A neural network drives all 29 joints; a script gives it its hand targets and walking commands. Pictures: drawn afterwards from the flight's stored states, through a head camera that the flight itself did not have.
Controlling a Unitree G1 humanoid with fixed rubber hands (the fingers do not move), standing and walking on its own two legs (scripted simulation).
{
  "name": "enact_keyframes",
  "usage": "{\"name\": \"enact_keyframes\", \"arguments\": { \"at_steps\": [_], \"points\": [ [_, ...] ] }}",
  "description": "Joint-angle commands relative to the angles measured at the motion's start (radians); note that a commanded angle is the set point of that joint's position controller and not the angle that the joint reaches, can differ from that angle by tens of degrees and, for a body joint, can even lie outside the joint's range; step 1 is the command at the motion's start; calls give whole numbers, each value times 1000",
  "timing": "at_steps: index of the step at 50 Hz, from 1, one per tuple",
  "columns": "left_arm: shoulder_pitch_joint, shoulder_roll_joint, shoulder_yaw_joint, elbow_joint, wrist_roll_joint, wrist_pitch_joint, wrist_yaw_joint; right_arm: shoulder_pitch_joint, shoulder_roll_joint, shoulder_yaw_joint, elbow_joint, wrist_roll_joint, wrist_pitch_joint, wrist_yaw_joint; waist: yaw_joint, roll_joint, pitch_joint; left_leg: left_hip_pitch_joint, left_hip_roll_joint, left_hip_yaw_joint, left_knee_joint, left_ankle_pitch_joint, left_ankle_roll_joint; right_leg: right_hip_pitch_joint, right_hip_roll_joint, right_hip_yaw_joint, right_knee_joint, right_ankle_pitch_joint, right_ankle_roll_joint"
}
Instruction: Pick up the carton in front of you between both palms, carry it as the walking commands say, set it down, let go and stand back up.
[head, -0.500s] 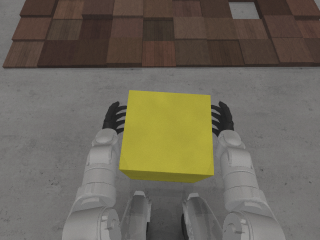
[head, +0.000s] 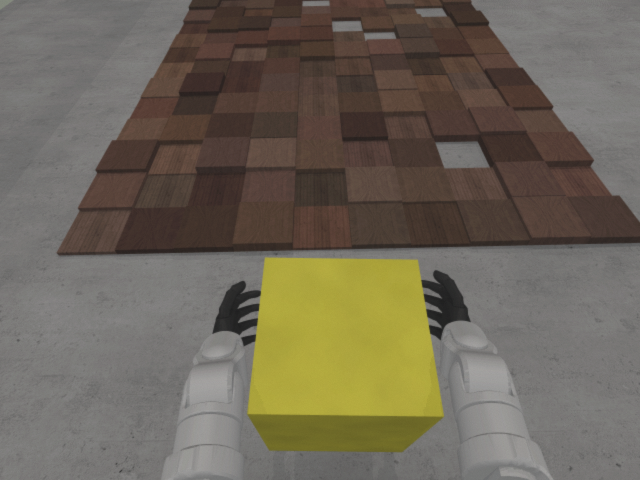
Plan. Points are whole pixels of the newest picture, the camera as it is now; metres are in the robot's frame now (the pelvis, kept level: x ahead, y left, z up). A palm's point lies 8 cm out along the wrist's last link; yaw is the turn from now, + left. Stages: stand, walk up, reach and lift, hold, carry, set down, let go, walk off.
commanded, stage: reach and lift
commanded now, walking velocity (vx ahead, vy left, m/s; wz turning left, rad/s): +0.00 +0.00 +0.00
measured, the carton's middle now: (338, 361) +0.30 +0.00 -0.08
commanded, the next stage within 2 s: hold in 1.12 s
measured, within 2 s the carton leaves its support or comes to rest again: neither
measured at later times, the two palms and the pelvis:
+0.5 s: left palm (220, 330) +0.29 +0.15 +0.04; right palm (464, 318) +0.30 -0.15 +0.05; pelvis -0.01 +0.00 +0.02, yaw +0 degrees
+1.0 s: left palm (219, 320) +0.29 +0.15 +0.06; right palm (465, 309) +0.30 -0.15 +0.06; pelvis +0.01 +0.00 +0.02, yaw +0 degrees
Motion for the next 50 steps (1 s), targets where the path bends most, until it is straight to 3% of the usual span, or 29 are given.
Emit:
{"name": "enact_keyframes", "arguments": {
  "at_steps": [1, 8, 14, 23, 41, 50],
  "points": [
    [-481, -952, -604, -51, -187, 26, -250, -373, 1010, 587, 41, 155, 61, 253, 2, 18, -272, 330, -62, -8, -126, 302, 10, 190, 53, 6, -158, 314, 0],
    [-473, -928, -524, -49, -156, 120, -262, -384, 966, 515, 35, 124, 152, 274, 5, 13, -65, 382, -53, -2, -239, 167, 18, 245, 40, 2, -271, 182, -8],
    [-592, -936, -468, -29, -133, 124, -281, -501, 978, 460, 61, 97, 157, 289, 6, 6, -40, 388, -49, 13, -242, 74, 25, 236, 34, -7, -284, 77, -16],
    [-641, -945, -485, -42, -132, 128, -283, -547, 979, 471, 44, 96, 157, 292, 2, 14, -102, 422, -51, 16, -246, 89, 17, 282, 39, -14, -285, 99, -14],
    [-481, -936, -530, -157, -166, 173, -261, -401, 931, 509, -75, 122, 197, 289, 0, 26, -116, 514, -54, 1, -290, 313, 3, 373, 56, -13, -319, 300, -6],
    [-451, -926, -546, -205, -181, 196, -259, -370, 928, 534, -126, 141, 221, 285, 2, 22, -103, 528, -57, -2, -300, 336, 2, 392, 55, -9, -328, 333, -1]
  ]
}}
